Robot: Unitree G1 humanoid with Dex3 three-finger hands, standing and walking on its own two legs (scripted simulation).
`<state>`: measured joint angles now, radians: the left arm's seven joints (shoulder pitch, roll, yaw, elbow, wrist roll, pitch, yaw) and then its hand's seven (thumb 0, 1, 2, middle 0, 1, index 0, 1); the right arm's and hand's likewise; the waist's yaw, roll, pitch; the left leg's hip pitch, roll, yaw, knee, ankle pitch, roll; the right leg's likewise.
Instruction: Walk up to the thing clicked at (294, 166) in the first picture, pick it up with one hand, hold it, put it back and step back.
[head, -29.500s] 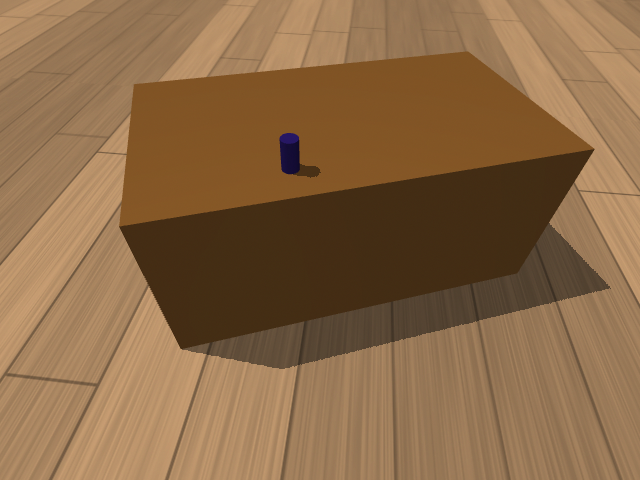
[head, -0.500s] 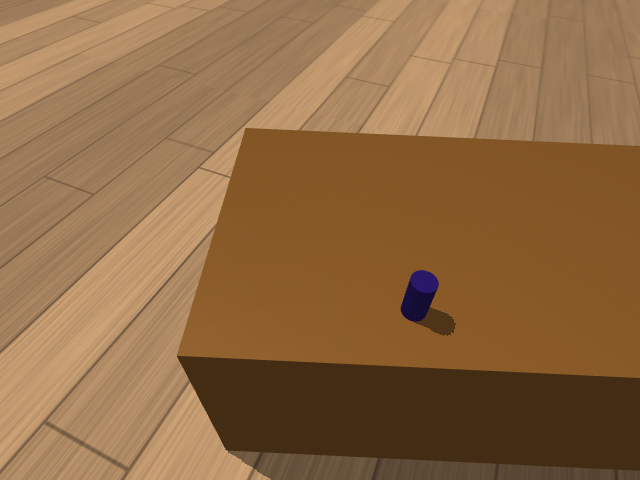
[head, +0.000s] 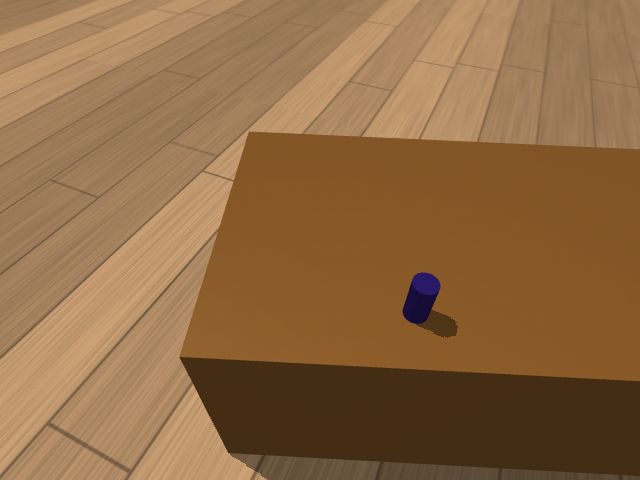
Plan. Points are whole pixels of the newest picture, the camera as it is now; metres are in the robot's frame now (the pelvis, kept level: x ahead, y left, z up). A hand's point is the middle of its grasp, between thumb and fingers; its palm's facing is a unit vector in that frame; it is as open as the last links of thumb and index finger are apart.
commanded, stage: stand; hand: right
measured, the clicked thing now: (420, 298) +0.47 -0.19 -0.13
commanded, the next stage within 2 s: step back in 0.06 s
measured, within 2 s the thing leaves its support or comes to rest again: neither
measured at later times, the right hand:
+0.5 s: hand out of the picture +0.04 -0.29 -0.19, palm faces -0.08 +0.93 -0.36, open 7.4 cm
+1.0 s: hand out of the picture -0.05 -0.26 -0.16, palm faces -0.05 +0.91 -0.41, open 7.4 cm
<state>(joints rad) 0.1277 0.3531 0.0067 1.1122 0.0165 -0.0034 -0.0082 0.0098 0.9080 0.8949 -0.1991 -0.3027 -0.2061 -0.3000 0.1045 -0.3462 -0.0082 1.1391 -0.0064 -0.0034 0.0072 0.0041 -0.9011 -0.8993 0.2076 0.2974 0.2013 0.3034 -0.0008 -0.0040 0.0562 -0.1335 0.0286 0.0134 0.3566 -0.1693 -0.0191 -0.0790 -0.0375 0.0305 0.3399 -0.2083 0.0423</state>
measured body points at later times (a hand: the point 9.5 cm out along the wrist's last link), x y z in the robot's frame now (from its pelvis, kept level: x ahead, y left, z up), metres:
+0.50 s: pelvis -0.07 -0.02 -0.02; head +0.02 -0.05 +0.42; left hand +0.01 +0.29 -0.13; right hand +0.05 -0.34 -0.16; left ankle -0.12 +0.11 -0.68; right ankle -0.02 -0.14 -0.75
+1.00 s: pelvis -0.19 +0.00 -0.02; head -0.12 +0.01 +0.42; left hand -0.11 +0.33 -0.15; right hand -0.05 -0.31 -0.13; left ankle -0.13 +0.11 -0.75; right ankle -0.22 -0.14 -0.73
